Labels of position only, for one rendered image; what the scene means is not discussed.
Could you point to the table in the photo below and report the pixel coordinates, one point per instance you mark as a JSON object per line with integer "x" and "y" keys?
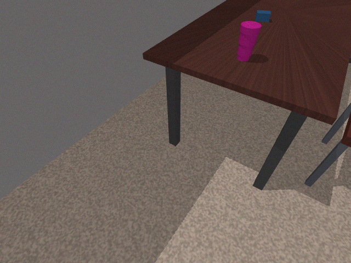
{"x": 299, "y": 61}

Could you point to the chair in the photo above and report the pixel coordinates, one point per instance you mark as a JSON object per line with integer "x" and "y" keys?
{"x": 338, "y": 149}

